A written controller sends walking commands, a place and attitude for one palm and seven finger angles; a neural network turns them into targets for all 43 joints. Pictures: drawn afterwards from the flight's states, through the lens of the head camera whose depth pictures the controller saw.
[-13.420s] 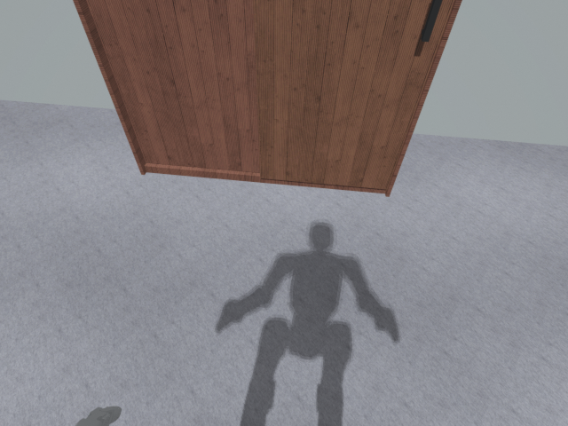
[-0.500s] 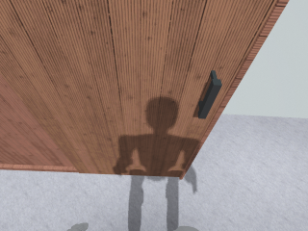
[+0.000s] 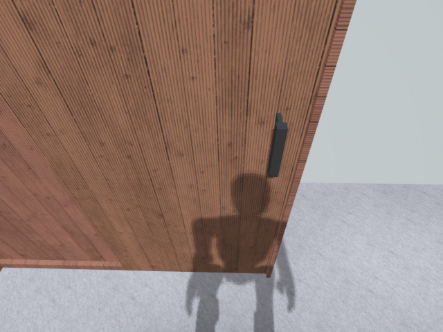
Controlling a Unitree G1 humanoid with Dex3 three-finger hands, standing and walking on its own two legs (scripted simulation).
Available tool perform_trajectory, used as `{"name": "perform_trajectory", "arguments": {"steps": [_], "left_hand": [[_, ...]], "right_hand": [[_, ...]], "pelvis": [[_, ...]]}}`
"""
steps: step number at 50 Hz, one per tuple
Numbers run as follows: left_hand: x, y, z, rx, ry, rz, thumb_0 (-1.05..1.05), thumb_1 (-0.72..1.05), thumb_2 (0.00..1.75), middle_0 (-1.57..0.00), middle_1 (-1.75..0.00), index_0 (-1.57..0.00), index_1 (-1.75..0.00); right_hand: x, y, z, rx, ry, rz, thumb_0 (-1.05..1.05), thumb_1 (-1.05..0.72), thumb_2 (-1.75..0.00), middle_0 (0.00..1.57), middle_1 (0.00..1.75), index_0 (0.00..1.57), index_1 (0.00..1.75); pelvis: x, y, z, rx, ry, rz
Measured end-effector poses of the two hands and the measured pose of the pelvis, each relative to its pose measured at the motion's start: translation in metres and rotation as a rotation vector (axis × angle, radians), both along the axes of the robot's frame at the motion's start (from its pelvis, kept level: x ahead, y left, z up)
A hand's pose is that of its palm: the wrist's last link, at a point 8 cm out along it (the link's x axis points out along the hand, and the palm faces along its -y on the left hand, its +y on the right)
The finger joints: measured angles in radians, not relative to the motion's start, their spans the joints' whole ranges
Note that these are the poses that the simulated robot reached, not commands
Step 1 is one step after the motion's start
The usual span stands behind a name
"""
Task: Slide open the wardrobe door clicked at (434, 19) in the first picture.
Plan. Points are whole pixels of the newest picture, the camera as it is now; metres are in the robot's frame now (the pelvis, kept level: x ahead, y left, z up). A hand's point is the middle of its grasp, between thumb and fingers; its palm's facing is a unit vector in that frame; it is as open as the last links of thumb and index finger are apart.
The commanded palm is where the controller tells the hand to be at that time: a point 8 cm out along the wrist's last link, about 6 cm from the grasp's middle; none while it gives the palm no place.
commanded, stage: come to a stop and stand still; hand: right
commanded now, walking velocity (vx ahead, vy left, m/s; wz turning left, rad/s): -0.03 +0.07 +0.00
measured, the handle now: (275, 145) +0.48 -0.10 +0.08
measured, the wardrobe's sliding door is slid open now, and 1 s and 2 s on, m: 0.00 0.00 0.00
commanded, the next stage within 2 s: look again from close up in 0.54 s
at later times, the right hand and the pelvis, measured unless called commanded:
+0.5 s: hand out of the picture +0.03 -0.17 -0.17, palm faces +0.01 +0.97 -0.25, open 7.3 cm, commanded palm none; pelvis +0.02 +0.01 -0.01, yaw +2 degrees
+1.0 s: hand out of the picture +0.00 -0.15 -0.17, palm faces +0.01 +0.98 -0.22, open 7.3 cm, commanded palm none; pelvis +0.00 +0.02 +0.00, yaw +2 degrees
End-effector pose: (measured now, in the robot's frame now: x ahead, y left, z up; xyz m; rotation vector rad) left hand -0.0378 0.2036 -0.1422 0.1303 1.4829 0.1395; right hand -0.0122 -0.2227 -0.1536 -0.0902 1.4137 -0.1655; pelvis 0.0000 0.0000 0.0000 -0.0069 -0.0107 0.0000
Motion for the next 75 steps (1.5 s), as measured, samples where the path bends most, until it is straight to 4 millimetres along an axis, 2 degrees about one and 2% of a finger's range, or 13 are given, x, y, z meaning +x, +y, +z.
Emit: {"name": "perform_trajectory", "arguments": {"steps": [4, 7, 12, 20, 25, 33, 44, 51, 60, 73, 74, 75], "left_hand": [[-0.012, -0.009, -0.003, -0.028, 0.034, 0.034, 0.00, 0.91, 0.90, -0.20, -0.30, -0.20, -0.30], [-0.013, -0.012, -0.006, -0.045, 0.046, 0.045, 0.00, 0.91, 0.90, -0.20, -0.30, -0.20, -0.30], [0.001, -0.009, -0.019, -0.057, -0.018, 0.062, 0.01, 0.91, 0.90, -0.20, -0.30, -0.20, -0.30], [0.031, -0.005, -0.026, -0.068, -0.110, 0.044, 0.00, 0.91, 0.90, -0.20, -0.30, -0.20, -0.30], [0.035, 0.003, -0.026, -0.065, -0.116, 0.028, 0.01, 0.92, 0.90, -0.20, -0.30, -0.20, -0.30], [0.028, 0.013, -0.023, -0.056, -0.099, 0.020, 0.01, 0.91, 0.90, -0.20, -0.30, -0.20, -0.30], [0.003, 0.018, -0.019, -0.053, -0.028, 0.021, 0.00, 0.91, 0.90, -0.20, -0.30, -0.20, -0.30], [-0.005, 0.016, -0.018, -0.059, -0.008, 0.026, 0.00, 0.91, 0.90, -0.20, -0.30, -0.20, -0.30], [-0.005, 0.013, -0.017, -0.066, -0.013, 0.030, 0.00, 0.91, 0.90, -0.20, -0.30, -0.20, -0.30], [-0.001, 0.010, -0.016, -0.061, -0.015, 0.034, 0.00, 0.91, 0.90, -0.20, -0.30, -0.20, -0.30], [0.004, 0.012, -0.015, -0.051, -0.048, 0.037, 0.00, 0.91, 0.90, -0.20, -0.30, -0.20, -0.30], [0.013, 0.016, -0.013, -0.031, -0.115, 0.034, 0.01, 0.91, 0.90, -0.20, -0.30, -0.20, -0.30]], "right_hand": [[-0.002, 0.003, 0.002, -0.007, 0.033, 0.014, 0.00, -0.91, -0.90, 0.20, 0.29, 0.20, 0.30], [-0.002, 0.008, 0.003, -0.016, 0.048, 0.024, 0.00, -0.91, -0.90, 0.20, 0.29, 0.20, 0.30], [0.001, 0.013, 0.004, -0.031, 0.058, 0.065, 0.00, -0.91, -0.90, 0.20, 0.29, 0.20, 0.30], [0.026, 0.009, 0.010, -0.068, -0.011, 0.069, 0.01, -0.92, -0.90, 0.20, 0.29, 0.20, 0.30], [0.037, 0.006, 0.015, -0.089, -0.055, 0.068, 0.01, -0.93, -0.90, 0.20, 0.29, 0.20, 0.30], [0.038, 0.008, 0.018, -0.093, -0.064, 0.073, 0.01, -0.92, -0.90, 0.20, 0.29, 0.20, 0.30], [0.019, 0.018, 0.016, -0.071, -0.019, 0.060, 0.01, -0.92, -0.90, 0.20, 0.29, 0.20, 0.30], [0.009, 0.025, 0.014, -0.057, 0.004, 0.054, 0.01, -0.92, -0.90, 0.20, 0.29, 0.20, 0.30], [0.004, 0.028, 0.012, -0.048, 0.012, 0.051, 0.01, -0.92, -0.90, 0.20, 0.29, 0.20, 0.30], [0.008, 0.024, 0.011, -0.051, 0.003, 0.050, 0.01, -0.92, -0.90, 0.20, 0.29, 0.20, 0.30], [0.015, 0.020, 0.015, -0.060, -0.035, 0.018, 0.02, -0.93, -0.90, 0.20, 0.29, 0.21, 0.30], [0.031, 0.012, 0.025, -0.081, -0.124, -0.020, 0.03, -0.95, -0.90, 0.20, 0.30, 0.21, 0.30]], "pelvis": [[0.004, 0.002, 0.000, 0.002, 0.003, 0.008], [0.007, 0.004, -0.002, 0.008, 0.009, 0.016], [0.010, 0.002, -0.008, 0.012, 0.019, 0.029], [0.018, 0.004, -0.009, -0.001, -0.009, 0.030], [0.017, 0.007, -0.007, -0.006, -0.021, 0.030], [0.011, 0.012, -0.005, -0.009, -0.023, 0.033], [0.005, 0.018, -0.003, -0.010, -0.019, 0.032], [0.002, 0.020, -0.003, -0.009, -0.018, 0.033], [0.001, 0.021, -0.003, -0.008, -0.016, 0.034], [0.002, 0.018, -0.004, -0.001, -0.007, 0.036], [0.001, 0.017, -0.005, 0.001, -0.007, 0.044], [-0.001, 0.016, -0.006, 0.000, -0.011, 0.050]]}}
